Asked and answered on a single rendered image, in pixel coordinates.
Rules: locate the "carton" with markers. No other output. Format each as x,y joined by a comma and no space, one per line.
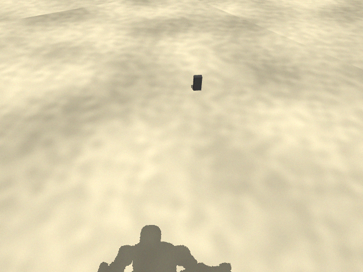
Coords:
197,82

